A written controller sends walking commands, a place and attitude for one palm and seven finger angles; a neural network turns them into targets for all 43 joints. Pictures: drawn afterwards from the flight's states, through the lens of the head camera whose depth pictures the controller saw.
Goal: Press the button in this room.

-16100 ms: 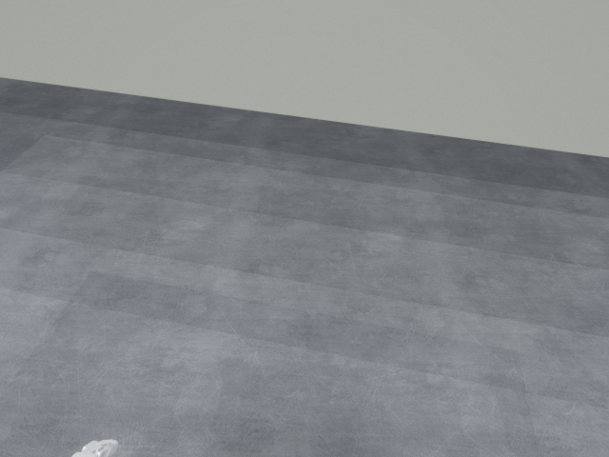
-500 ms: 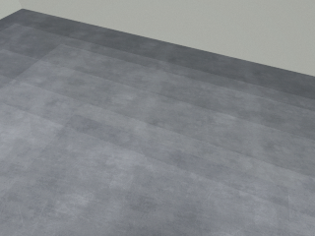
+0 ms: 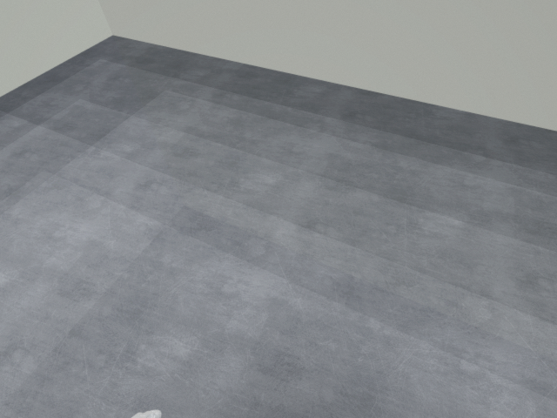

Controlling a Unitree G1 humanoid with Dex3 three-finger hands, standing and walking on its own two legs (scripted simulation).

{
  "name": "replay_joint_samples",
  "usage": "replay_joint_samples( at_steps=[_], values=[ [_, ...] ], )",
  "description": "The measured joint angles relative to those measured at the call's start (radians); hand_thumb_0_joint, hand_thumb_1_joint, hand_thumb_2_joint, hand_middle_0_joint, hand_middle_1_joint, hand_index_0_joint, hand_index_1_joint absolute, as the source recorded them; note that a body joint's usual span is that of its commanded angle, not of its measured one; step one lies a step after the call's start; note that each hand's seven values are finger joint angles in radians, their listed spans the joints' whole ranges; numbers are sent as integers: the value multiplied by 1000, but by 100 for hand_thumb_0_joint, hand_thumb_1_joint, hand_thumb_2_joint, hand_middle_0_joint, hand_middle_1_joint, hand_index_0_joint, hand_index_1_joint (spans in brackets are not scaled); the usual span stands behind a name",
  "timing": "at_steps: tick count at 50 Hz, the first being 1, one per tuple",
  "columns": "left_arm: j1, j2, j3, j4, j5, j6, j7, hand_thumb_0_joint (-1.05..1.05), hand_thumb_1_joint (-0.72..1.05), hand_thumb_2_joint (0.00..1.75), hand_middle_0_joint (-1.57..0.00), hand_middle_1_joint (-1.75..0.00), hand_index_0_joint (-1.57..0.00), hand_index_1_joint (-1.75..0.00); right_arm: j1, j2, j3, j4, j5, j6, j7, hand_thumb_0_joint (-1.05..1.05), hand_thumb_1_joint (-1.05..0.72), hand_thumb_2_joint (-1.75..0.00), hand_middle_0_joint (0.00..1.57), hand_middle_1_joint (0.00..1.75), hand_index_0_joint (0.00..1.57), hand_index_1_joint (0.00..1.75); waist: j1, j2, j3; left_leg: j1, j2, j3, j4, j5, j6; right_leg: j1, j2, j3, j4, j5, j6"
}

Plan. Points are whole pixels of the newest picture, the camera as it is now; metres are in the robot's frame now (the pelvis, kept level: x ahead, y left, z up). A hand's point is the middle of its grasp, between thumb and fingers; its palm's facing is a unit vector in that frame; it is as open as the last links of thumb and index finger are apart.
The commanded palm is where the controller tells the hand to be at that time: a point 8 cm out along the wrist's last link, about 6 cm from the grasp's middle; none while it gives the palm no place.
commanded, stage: turn or walk to find it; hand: left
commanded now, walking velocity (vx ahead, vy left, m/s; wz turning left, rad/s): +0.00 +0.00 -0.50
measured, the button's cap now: out of the picture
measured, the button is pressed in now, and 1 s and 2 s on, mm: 0 0 0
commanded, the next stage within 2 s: none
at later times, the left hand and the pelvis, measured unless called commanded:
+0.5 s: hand out of the picture +0.03 +0.23 -0.17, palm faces -0.11 -0.97 -0.23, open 7.4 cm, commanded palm none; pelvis -0.03 +0.02 +0.00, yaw -13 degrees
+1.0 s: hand out of the picture +0.10 +0.12 -0.14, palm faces -0.42 -0.87 -0.25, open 7.4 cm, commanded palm none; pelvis -0.06 -0.02 +0.01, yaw -27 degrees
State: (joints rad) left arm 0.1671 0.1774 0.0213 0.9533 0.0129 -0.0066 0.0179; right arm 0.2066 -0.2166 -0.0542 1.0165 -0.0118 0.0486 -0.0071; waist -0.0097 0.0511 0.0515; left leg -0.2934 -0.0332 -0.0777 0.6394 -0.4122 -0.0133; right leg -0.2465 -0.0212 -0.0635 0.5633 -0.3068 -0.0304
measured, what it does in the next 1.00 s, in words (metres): steps on the spot, turning right: left foot, then right foot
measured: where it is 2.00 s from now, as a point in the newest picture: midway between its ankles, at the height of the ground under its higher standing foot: outside the picture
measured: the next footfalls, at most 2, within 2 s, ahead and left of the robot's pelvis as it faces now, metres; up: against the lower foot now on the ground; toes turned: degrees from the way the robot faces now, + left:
left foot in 0.36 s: +0.02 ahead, +0.14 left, +0.00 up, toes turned -7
right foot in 0.72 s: -0.05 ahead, -0.12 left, +0.00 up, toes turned -26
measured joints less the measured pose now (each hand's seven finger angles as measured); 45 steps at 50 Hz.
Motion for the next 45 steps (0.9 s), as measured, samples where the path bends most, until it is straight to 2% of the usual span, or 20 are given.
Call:
replay_joint_samples(
  at_steps=[5, 11, 14, 17, 19, 22, 25, 27, 29, 33, 35, 36, 37, 38, 40, 42, 45],
  values=[
    [44, -27, -4, 52, 0, 7, -2, 0, 91, 90, -20, -30, -20, -30, 5, 5, 7, 36, 1, -6, -9, 1, -91, -90, 20, 30, 20, 30, 10, -17, -5, 3, 32, 57, 93, -31, -9, 33, 7, 30, -69, 37, -16],
    [74, -17, 22, 76, 4, 23, -3, 0, 92, 90, -20, -30, -20, -30, -26, 8, 4, 43, 6, 1, -20, 1, -91, -90, 20, 30, 20, 30, 35, -36, 19, -8, 51, 80, 154, -51, -29, 18, 31, 69, -101, 78, -20],
    [85, -6, 36, 81, 7, 36, -4, 0, 92, 90, -20, -30, -20, -30, -48, 8, 3, 28, 9, -1, -23, 1, -91, -90, 20, 30, 20, 30, 48, -52, 29, -2, 45, 86, 113, -50, -29, -3, 41, 93, -101, 96, -13],
    [93, 12, 48, 87, 4, 50, -7, 0, 91, 90, -20, -30, -20, -30, -63, 11, 5, 6, 13, -17, -26, 1, -91, -90, 20, 30, 20, 30, 51, -71, 30, 49, 38, 98, -46, 34, -25, -35, 50, 120, -71, 98, 3],
    [99, 25, 54, 84, -3, 63, -10, 0, 91, 90, -20, -30, -20, -30, -63, 10, 7, -11, 9, -34, -29, 1, -90, -90, 20, 30, 20, 30, 47, -77, 23, 83, 44, 111, -148, 134, -2, -73, 61, 134, -8, 74, 15],
    [87, 47, 66, 82, 1, 87, -17, 0, 91, 90, -20, -30, -20, -30, -59, 23, 12, -28, -1, -35, -27, 0, -90, -90, 20, 30, 20, 30, 51, -97, 26, 87, 49, 153, -115, 122, 20, -158, 56, 123, 243, -119, 43],
    [72, 63, 77, 64, 6, 94, -28, 0, 91, 90, -20, -30, -20, -30, -48, 32, 16, -36, -8, -30, -25, 0, -90, -90, 20, 30, 20, 30, 50, -92, 20, 106, 66, 180, -134, 120, 19, -221, 37, 88, 467, -135, 68],
    [63, 69, 80, 48, 6, 92, -34, 0, 91, 90, -19, -30, -20, -30, -44, 35, 15, -38, -9, -29, -22, 1, -90, -90, 20, 30, 20, 30, 50, -84, 18, 113, 80, 200, -144, 126, 16, -230, 16, 67, 515, -129, 80],
    [52, 71, 79, 31, 5, 91, -37, 0, 91, 90, -19, -30, -20, -30, -40, 36, 12, -42, -10, -31, -18, 1, -90, -90, 20, 30, 20, 30, 46, -72, 18, 116, 95, 220, -144, 126, 11, -215, -4, 48, 490, -132, 89],
    [26, 67, 71, 2, 4, 85, -40, 0, 91, 90, -19, -30, -20, -30, -35, 31, 4, -47, -12, -33, -8, 1, -90, -90, 20, 30, 20, 30, 29, -41, 25, 105, 136, 260, -111, 108, -10, -143, -30, 9, 317, -148, 90],
    [12, 65, 66, -11, 4, 74, -41, 0, 91, 90, -19, -30, -20, -30, -29, 22, -1, -49, -12, -30, -4, 1, -90, -90, 20, 30, 20, 30, 18, -25, 29, 88, 161, 277, -67, 87, -27, -89, -28, -7, 195, -105, 82],
    [8, 66, 63, -20, 4, 65, -42, 0, 91, 90, -19, -30, -20, -30, -22, 17, -4, -50, -11, -28, -1, 0, -90, -90, 20, 30, 20, 30, 15, -20, 27, 72, 174, 283, -32, 69, -37, -54, -27, -15, 111, -44, 76],
    [1, 63, 60, -25, 6, 53, -40, 0, 91, 90, -19, -30, -20, -30, -16, 7, -7, -50, -8, -25, 0, 0, -90, -90, 20, 30, 20, 30, 12, -6, 29, 44, 193, 278, 24, 50, -40, -41, -13, -20, 76, -32, 49],
    [-12, 55, 55, -27, 5, 42, -37, 0, 91, 90, -19, -30, -20, -30, -16, -5, -11, -49, -5, -15, -1, 1, -90, -90, 20, 30, 20, 30, 5, 12, 39, 6, 197, 242, 106, -17, -42, -50, 1, -25, 91, -34, 22],
    [-22, 39, 47, -39, 2, 29, -28, 0, 91, 90, -19, -30, -20, -30, -19, -23, -13, -42, -2, 9, -9, 1, -90, -90, 20, 30, 20, 30, 5, 17, 49, -75, 159, 163, 288, -109, -40, -60, 10, -17, 99, -34, -11],
    [-22, 25, 43, -46, 1, 31, -20, 0, 91, 90, -19, -30, -20, -30, -24, -35, -15, -39, -2, 19, -12, 1, -90, -90, 20, 30, 20, 30, 8, 10, 55, -135, 130, 126, 418, -84, -42, -51, 16, 3, 62, -8, -21],
    [-15, 14, 34, -43, 1, 38, -19, 0, 90, 90, -20, -30, -20, -30, -25, -46, -16, -46, -6, 18, -8, 1, -91, -90, 20, 30, 20, 30, 5, -4, 50, -182, 115, 110, 471, -9, -55, -33, 24, 29, -6, 37, -25]
  ],
)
